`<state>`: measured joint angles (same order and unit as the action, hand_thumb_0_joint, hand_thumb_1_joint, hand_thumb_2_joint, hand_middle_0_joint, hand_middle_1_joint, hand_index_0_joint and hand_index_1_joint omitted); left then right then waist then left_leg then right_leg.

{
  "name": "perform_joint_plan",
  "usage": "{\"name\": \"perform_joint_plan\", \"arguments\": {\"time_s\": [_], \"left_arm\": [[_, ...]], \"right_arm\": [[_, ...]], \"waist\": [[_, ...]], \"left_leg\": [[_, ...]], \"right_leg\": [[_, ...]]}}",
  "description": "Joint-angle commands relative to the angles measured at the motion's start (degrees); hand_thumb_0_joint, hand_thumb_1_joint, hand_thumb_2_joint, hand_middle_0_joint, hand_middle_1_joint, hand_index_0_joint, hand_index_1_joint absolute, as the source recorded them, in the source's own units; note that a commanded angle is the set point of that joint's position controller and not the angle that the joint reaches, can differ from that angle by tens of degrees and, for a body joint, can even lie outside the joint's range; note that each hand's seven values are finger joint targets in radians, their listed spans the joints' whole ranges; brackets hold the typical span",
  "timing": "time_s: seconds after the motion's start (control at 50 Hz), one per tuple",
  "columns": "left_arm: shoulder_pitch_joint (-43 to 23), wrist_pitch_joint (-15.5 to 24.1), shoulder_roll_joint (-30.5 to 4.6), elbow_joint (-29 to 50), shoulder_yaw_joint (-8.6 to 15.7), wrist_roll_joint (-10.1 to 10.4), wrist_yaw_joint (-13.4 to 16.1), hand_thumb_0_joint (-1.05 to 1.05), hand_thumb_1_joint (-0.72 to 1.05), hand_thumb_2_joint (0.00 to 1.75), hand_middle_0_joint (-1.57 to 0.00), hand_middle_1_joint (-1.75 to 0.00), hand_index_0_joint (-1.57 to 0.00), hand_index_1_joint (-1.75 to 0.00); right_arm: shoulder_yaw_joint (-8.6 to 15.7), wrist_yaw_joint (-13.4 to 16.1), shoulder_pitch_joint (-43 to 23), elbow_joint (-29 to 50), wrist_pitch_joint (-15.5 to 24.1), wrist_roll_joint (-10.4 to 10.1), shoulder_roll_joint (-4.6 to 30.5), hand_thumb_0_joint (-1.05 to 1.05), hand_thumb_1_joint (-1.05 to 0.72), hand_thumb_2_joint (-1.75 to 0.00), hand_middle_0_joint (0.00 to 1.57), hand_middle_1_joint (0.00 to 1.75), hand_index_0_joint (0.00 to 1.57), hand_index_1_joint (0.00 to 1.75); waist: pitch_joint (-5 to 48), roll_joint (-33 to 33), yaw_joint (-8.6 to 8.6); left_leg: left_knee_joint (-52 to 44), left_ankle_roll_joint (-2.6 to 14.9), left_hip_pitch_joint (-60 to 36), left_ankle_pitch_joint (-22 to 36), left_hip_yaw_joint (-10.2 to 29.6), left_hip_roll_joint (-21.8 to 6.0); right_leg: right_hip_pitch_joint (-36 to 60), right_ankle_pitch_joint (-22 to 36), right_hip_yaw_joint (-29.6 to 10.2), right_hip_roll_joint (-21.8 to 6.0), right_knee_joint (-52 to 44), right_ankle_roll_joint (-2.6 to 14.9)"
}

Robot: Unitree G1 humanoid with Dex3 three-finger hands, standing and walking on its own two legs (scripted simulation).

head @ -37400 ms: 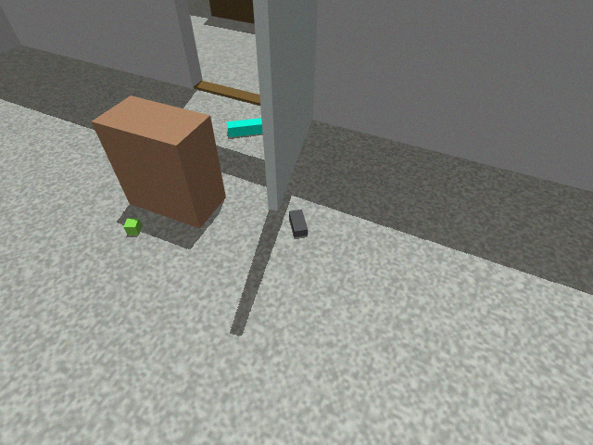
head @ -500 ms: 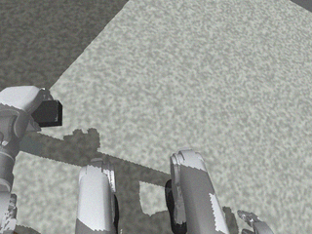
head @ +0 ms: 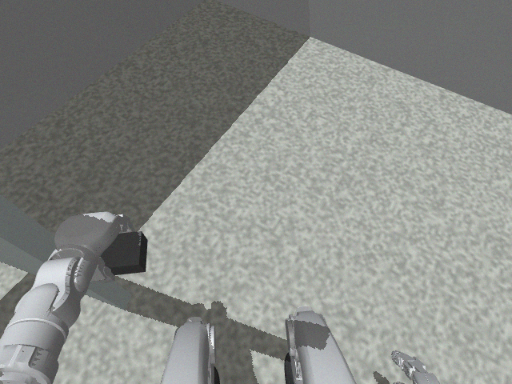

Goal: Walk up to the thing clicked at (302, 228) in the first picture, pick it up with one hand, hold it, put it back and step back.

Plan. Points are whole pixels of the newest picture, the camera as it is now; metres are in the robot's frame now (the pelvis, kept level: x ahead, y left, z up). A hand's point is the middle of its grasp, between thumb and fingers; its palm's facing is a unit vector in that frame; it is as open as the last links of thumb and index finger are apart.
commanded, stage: lift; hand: left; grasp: from above
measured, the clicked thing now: (106, 255) +0.38 +0.25 -0.10
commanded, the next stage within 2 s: hold in 0.62 s
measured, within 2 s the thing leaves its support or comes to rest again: neither
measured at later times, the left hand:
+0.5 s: hand (92, 226) +0.36 +0.22 +0.04, palm faces -0.43 -0.06 -0.90, open 8.9 cm
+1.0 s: hand (72, 198) +0.38 +0.22 +0.10, palm faces -0.45 -0.05 -0.89, open 8.9 cm
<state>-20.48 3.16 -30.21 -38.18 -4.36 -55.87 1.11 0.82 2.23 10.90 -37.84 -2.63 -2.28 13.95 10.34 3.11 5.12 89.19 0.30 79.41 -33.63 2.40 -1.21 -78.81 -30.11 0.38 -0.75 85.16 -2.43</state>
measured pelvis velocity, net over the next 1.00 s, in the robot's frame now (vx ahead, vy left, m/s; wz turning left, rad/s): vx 0.07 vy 0.00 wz -0.01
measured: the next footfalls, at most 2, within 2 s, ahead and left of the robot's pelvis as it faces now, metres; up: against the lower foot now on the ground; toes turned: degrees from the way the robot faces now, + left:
none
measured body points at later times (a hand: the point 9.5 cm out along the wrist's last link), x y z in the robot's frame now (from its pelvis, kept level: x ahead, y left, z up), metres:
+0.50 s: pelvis +0.04 -0.01 +0.12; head +0.10 -0.01 +0.56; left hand +0.38 +0.22 +0.10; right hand +0.13 -0.28 -0.01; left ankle +0.07 +0.11 -0.56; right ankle +0.09 -0.15 -0.56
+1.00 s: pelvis +0.07 +0.00 +0.16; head +0.10 -0.01 +0.61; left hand +0.40 +0.22 +0.15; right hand +0.18 -0.27 +0.03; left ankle +0.07 +0.11 -0.56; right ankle +0.09 -0.15 -0.56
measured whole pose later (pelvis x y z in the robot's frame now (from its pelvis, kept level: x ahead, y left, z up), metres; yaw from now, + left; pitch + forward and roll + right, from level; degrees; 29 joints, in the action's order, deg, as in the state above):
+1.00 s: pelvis +0.07 +0.00 +0.16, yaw +0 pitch +8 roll -1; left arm -16.5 0.2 -22.9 -42.7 -11.3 -57.4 3.1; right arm 2.8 2.9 13.2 -41.7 -0.9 -2.9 14.1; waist 4.5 2.4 1.8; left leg 42.6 0.1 28.9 -21.3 -1.1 -1.3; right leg -29.9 -18.3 -1.6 -1.0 40.6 -2.0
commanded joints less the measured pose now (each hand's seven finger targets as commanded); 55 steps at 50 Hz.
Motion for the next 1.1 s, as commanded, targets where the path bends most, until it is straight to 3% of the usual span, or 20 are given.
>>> {"name": "perform_joint_plan", "arguments": {"time_s": [0.0, 0.1, 0.22, 0.28, 0.36, 0.4, 0.48, 0.52, 0.64, 0.72, 0.76, 0.78, 0.96, 1.0, 1.08], "left_arm": [[-15.3, 0.7, -12.4, 9.2, 4.6, 0.2, 3.0, 0.00, 0.72, 0.46, -1.06, -0.44, -1.08, -0.41], [-13.7, 1.0, -9.8, 8.7, 3.9, 0.1, 5.2, 0.00, 0.74, 0.48, -1.06, -0.45, -1.09, -0.43], [-15.6, 0.2, -7.6, 6.0, 1.4, -2.6, 8.3, 0.00, 0.73, 0.48, -1.05, -0.47, -1.08, -0.45], [-17.3, -0.7, -7.6, 5.4, 1.4, -2.4, 9.5, 0.00, 0.74, 0.50, -1.05, -0.49, -1.08, -0.47], [-14.2, -2.7, -6.9, 2.3, 1.2, -2.1, 10.0, 0.00, 0.74, 0.52, -1.06, -0.48, -1.08, -0.46], [-15.4, -3.1, -6.0, 2.7, 0.0, -2.0, 9.6, 0.00, 0.75, 0.50, -1.08, -0.46, -1.10, -0.44], [-13.0, -4.1, -5.4, 1.2, 0.0, -0.6, 8.5, 0.00, 0.75, 0.49, -1.09, -0.44, -1.11, -0.42], [-14.2, -4.2, -4.2, 2.6, -1.6, -0.1, 7.8, 0.00, 0.74, 0.50, -1.09, -0.44, -1.10, -0.42], [-13.8, -3.0, -5.2, 4.2, -0.8, -0.7, 6.4, 0.00, 0.70, 0.50, -1.06, -0.43, -1.08, -0.41], [-13.6, -2.7, -4.8, 5.8, -0.8, -1.3, 6.8, 0.00, 0.71, 0.45, -1.05, -0.44, -1.08, -0.41], [-15.1, -2.7, -6.2, 6.4, -0.3, -2.0, 7.0, 0.00, 0.71, 0.44, -1.04, -0.43, -1.07, -0.40], [-15.0, -2.7, -5.6, 6.1, -1.1, -2.3, 6.7, 0.00, 0.69, 0.45, -1.04, -0.41, -1.07, -0.39], [-12.7, -2.5, -4.1, 6.1, -2.2, -0.9, 3.7, 0.00, 0.76, 0.49, -1.09, -0.44, -1.11, -0.41], [-11.2, -2.4, -4.7, 6.8, -1.7, -0.9, 2.8, 0.00, 0.75, 0.50, -1.08, -0.43, -1.10, -0.41], [-12.9, -1.9, -4.4, 9.5, -2.3, -1.0, 1.7, 0.00, 0.76, 0.50, -1.09, -0.41, -1.12, -0.39]], "right_arm": [[3.2, 1.7, 3.1, 4.5, 3.4, -0.1, 9.0, 0.00, -0.90, -0.90, 0.20, 0.30, 0.20, 0.30], [3.5, 1.8, 2.9, 3.7, 5.0, -0.2, 8.7, 0.00, -0.90, -0.90, 0.20, 0.30, 0.20, 0.30], [3.6, 1.8, 4.1, 1.7, 5.8, -0.1, 8.3, 0.00, -0.89, -0.90, 0.20, 0.30, 0.20, 0.30], [4.0, 1.7, 4.5, 1.1, 6.0, -0.1, 8.5, 0.00, -0.89, -0.90, 0.20, 0.30, 0.20, 0.30], [4.2, 1.5, 4.2, 0.8, 5.9, -0.2, 8.6, 0.00, -0.89, -0.90, 0.20, 0.30, 0.20, 0.30], [4.2, 1.5, 4.2, 0.5, 5.8, -0.1, 8.5, 0.00, -0.89, -0.90, 0.20, 0.30, 0.20, 0.30], [4.2, 1.4, 4.1, 0.9, 5.5, -0.1, 8.3, 0.00, -0.89, -0.90, 0.20, 0.30, 0.20, 0.30], [4.1, 1.3, 3.6, 1.7, 5.3, -0.2, 8.1, 0.00, -0.89, -0.90, 0.20, 0.30, 0.20, 0.30], [4.2, 1.5, 3.3, 2.1, 5.0, -0.3, 8.2, 0.00, -0.90, -0.90, 0.20, 0.30, 0.20, 0.30], [4.2, 1.5, 3.2, 2.1, 4.8, -0.2, 8.1, 0.00, -0.89, -0.89, 0.20, 0.30, 0.20, 0.30], [4.4, 1.6, 3.0, 1.9, 4.6, -0.3, 8.4, 0.00, -0.89, -0.89, 0.20, 0.30, 0.20, 0.30], [4.3, 1.5, 2.7, 1.7, 4.5, -0.3, 8.3, 0.00, -0.89, -0.89, 0.20, 0.30, 0.20, 0.30], [4.5, 1.0, 1.6, 2.9, 3.7, -0.6, 8.6, 0.00, -0.89, -0.89, 0.20, 0.30, 0.20, 0.30], [4.7, 1.0, 1.2, 3.4, 3.4, -0.8, 8.6, 0.00, -0.89, -0.89, 0.20, 0.30, 0.20, 0.30], [4.5, 1.0, 1.0, 4.1, 3.2, -0.7, 8.6, 0.00, -0.89, -0.89, 0.20, 0.30, 0.20, 0.30]], "waist": [[19.1, 2.3, 0.83], [17.6, 2.8, -0.22], [16.0, 1.9, -0.35], [16.2, 1.7, -0.75], [14.5, 0.4, -1.72], [14.0, -0.3, -1.43], [12.9, -1.4, -2.32], [12.5, -1.4, -1.94], [10.8, -1.1, -2.35], [12.3, 0.0, -2.64], [11.9, 0.4, -2.65], [10.8, 0.4, -2.68], [8.1, -1.0, -2.98], [9.1, -0.7, -3.92], [8.7, -0.7, -3.49]], "left_leg": [[-22.4, 1.14, -21.8, 1.2, 1.3, 0.9], [-28.1, 0.78, -28.2, 2.6, 0.7, 1.0], [-32.5, 0.42, -35.0, 8.9, -0.8, 1.6], [-35.0, 0.31, -38.7, 11.6, -1.2, 1.8], [-38.6, 0.11, -42.6, 15.8, -1.3, 1.8], [-39.8, 0.14, -44.0, 17.5, -1.4, 1.9], [-42.6, 0.27, -46.2, 19.5, -1.9, 2.1], [-44.0, 0.34, -48.2, 20.5, -2.0, 2.1], [-47.4, 0.19, -52.1, 22.1, -2.5, 2.2], [-49.0, -0.26, -56.1, 25.8, -2.2, 2.0], [-49.8, -0.36, -57.2, 27.0, -2.3, 2.0], [-50.2, -0.30, -57.4, 27.2, -2.5, 2.1], [-53.4, -0.31, -59.4, 28.6, -2.5, 1.9], [-53.8, -0.33, -60.3, 30.0, -2.9, 2.1], [-54.5, -0.44, -61.3, 31.2, -2.5, 1.7]], "right_leg": [[19.4, 2.4, 1.4, 2.5, -17.3, 3.08], [25.7, 2.8, 0.3, 2.5, -24.0, 3.11], [32.5, 7.6, -0.4, 2.6, -30.5, 3.29], [36.3, 10.0, -0.7, 2.5, -33.2, 3.12], [41.2, 13.8, -0.7, 2.6, -36.5, 2.96], [42.4, 15.6, -0.8, 2.5, -37.8, 2.93], [47.1, 17.2, -1.2, 2.4, -41.0, 2.81], [48.5, 18.4, -1.2, 2.3, -42.5, 2.66], [50.8, 19.4, -1.3, 2.4, -45.5, 2.79], [52.3, 22.0, -0.9, 2.6, -46.3, 3.05], [53.0, 22.9, -0.8, 2.7, -46.9, 3.02], [53.3, 23.3, -0.9, 2.6, -47.4, 3.04], [56.0, 23.9, -0.3, 3.1, -50.1, 3.10], [57.5, 25.0, -0.4, 3.0, -50.2, 3.18], [57.3, 25.4, -0.2, 3.3, -50.5, 3.28]]}}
